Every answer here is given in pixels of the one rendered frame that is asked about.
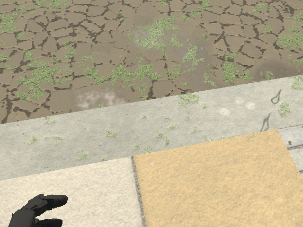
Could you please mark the left robot hand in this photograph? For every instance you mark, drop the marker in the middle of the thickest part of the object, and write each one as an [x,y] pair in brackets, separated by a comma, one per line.
[26,216]

